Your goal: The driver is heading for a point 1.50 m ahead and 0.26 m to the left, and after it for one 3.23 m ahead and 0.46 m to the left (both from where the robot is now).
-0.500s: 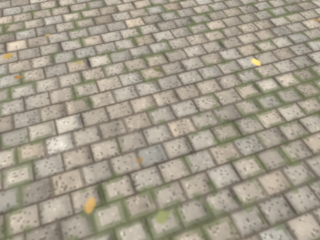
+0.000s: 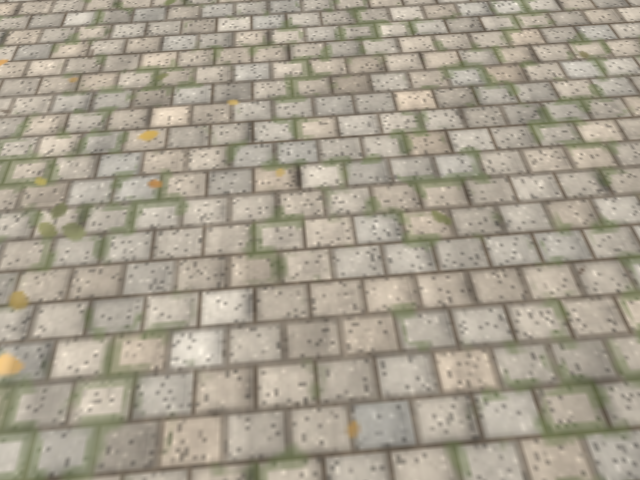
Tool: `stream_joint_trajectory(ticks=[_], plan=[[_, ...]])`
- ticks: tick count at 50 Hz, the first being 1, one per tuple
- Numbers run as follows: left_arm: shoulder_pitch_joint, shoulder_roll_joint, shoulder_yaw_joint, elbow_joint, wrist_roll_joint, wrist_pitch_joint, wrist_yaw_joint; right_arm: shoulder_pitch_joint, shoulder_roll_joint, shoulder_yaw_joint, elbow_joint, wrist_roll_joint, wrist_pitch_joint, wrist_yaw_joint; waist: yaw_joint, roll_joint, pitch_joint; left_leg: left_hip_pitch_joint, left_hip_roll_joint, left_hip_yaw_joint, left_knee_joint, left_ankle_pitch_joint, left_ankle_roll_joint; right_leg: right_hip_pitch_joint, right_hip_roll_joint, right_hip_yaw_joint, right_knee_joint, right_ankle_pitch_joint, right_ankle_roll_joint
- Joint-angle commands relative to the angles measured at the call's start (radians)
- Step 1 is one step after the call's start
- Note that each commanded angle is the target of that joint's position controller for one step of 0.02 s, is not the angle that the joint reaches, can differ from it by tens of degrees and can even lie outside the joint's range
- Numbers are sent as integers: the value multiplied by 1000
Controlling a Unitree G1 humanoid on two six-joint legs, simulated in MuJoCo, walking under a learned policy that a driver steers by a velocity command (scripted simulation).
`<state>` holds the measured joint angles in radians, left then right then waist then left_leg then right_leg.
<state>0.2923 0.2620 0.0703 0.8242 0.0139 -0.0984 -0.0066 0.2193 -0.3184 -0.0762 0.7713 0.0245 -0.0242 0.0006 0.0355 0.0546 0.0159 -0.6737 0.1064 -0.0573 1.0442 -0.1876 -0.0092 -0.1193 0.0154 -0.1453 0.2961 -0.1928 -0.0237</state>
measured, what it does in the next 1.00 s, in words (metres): walks ahead, turning left: left foot, then right foot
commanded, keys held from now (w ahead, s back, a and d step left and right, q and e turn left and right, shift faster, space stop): w+q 0.38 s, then w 0.62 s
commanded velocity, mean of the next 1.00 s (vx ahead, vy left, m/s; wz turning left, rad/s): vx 0.50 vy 0.00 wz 0.34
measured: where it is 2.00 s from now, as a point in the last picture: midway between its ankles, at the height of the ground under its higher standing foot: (241, 256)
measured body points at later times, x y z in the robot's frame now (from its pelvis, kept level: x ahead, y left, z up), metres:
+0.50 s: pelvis +0.27 +0.08 +0.00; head +0.30 +0.11 +0.45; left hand +0.37 +0.39 -0.10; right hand +0.42 -0.16 -0.11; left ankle +0.25 +0.15 -0.75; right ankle +0.40 -0.07 -0.67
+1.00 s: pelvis +0.56 +0.10 +0.00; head +0.59 +0.10 +0.45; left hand +0.53 +0.38 -0.12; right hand +0.78 -0.11 -0.11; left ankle +0.54 +0.26 -0.67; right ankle +0.59 +0.02 -0.75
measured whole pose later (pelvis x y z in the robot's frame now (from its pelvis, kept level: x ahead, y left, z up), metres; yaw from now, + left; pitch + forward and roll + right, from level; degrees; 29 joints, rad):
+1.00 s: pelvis +0.56 +0.10 +0.00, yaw +20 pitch +1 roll -1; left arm 0.31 0.26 0.04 0.83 0.00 -0.09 -0.03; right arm 0.23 -0.30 -0.06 0.73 0.01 -0.06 0.00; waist 0.04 0.04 0.02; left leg -0.59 0.09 -0.05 1.03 -0.27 0.01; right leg -0.19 0.06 -0.04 0.33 -0.17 -0.07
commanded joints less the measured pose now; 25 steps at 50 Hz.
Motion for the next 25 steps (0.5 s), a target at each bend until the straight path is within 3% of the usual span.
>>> stream_joint_trajectory(ticks=[1, 5, 8, 10, 11, 12, 13, 14, 15, 16, 17, 18, 19, 20, 22, 25], plan=[[-89, 143, 33, -64, 0, -19, 11, -2, -10, 1, -64, -3, -7, 15, -31, -109, 22, -10, 32, -22, -139, 162, -1, -11, -266, 89, -172, 237, -154], [-32, 181, 45, -35, -15, -2, 19, -143, 4, 13, -119, -4, -11, 41, 23, -88, 62, 2, 13, 46, -321, 222, 24, 65, -285, 12, -167, 245, -137], [-5, 204, 55, -15, -32, 20, 19, -196, -13, 9, -159, -4, -8, 55, 29, -95, 77, -12, -5, 80, -386, 133, 59, 173, -316, -18, -110, 331, -114], [-15, 233, 63, -14, -41, 34, 22, -168, -40, -6, -172, -7, -3, 59, -6, -124, 36, 78, -61, 136, -399, 28, 97, 214, -317, -49, 7, 627, -92], [-23, 246, 67, -16, -46, 43, 25, -99, -66, -21, -162, -6, 0, 57, -50, -138, -13, 180, -103, 167, -403, -17, 121, 215, -308, -66, 125, 786, -79], [-40, 243, 64, -19, -51, 50, 26, 43, -108, -48, -127, -2, 2, 51, -134, -123, -86, 377, -155, 187, -464, 25, 154, 162, -274, -97, 320, 839, -53], [-26, 211, 49, -30, -34, 46, 30, 217, -186, -86, -81, 1, 11, 32, -208, -56, -179, 686, -123, 75, -490, 62, 202, -51, -234, -103, 603, 630, -6], [68, 55, 0, -90, 14, 22, 17, 196, -315, -105, -82, 11, 6, 21, -85, 236, -239, 1024, 147, -479, -561, -45, 385, -531, -39, -47, 976, -309, 65], [-13, 110, 0, -101, -20, -19, 5, 227, -249, -80, -124, 0, -13, 28, -147, 126, -404, 1099, 237, -789, -733, -201, 451, -650, 11, 210, 1107, -421, 56], [-123, 171, 15, -131, -61, -40, -3, 199, -184, -61, -112, -10, -28, 33, -170, 55, -267, 1024, 212, -652, -760, -136, 389, -736, -39, 232, 1099, -324, 30], [-141, 156, 9, -136, -54, -51, 1, 146, -156, -53, -114, -7, -36, 31, -131, 2, -180, 888, 170, -529, -751, -53, 353, -714, -82, 229, 1016, -237, 13], [-138, 158, 13, -123, -25, -52, 9, 73, -119, -41, -125, -6, -37, 28, -86, -35, -118, 743, 130, -427, -753, 55, 324, -646, -114, 229, 927, -185, 18], [-118, 170, 21, -116, -12, -42, 10, 27, -93, -31, -144, -18, -38, 23, -48, -16, -98, 639, 103, -365, -772, 148, 314, -565, -135, 237, 873, -149, 22], [-97, 168, 23, -109, -11, -28, 7, 6, -82, -26, -154, -25, -37, 20, -28, -11, -90, 582, 92, -331, -793, 195, 311, -519, -142, 231, 839, -128, 31], [-83, 134, 16, -102, -4, -7, 5, 13, -91, -26, -147, -22, -44, 11, -17, -20, -75, 510, 79, -256, -819, 299, 314, -490, -140, 203, 757, -83, 57], [-173, 92, -3, -124, -1, 3, 3, 54, -111, -29, -117, -18, -47, -5, -47, -8, -33, 465, 37, -155, -844, 318, 279, -488, -129, 184, 552, 108, 83]])
Velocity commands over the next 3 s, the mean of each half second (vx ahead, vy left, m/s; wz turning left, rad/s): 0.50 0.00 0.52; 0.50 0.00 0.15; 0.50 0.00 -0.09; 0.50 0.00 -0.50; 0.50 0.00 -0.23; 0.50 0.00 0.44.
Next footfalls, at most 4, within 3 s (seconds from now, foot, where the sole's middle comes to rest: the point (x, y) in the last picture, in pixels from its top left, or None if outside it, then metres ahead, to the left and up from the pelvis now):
0.26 left None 0.29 0.16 -0.78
0.76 right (338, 417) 0.63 0.03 -0.78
1.30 left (205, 334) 0.83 0.36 -0.78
1.84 right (286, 231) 1.17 0.19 -0.78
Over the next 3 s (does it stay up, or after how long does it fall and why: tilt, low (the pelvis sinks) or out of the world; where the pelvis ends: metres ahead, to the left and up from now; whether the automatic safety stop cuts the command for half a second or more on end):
stays up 1.63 0.24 0.00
